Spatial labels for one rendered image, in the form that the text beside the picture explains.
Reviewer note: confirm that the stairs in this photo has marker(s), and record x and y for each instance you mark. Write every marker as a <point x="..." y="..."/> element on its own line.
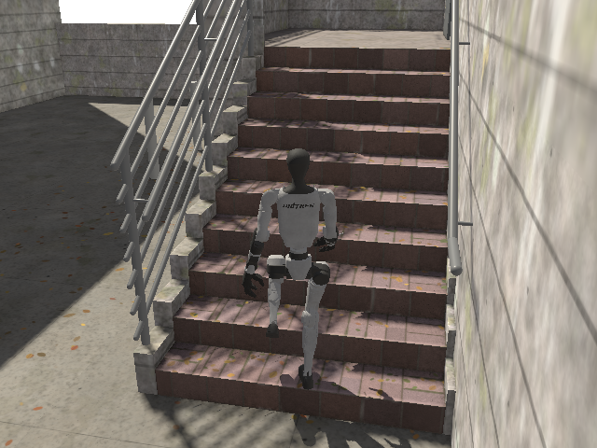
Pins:
<point x="375" y="123"/>

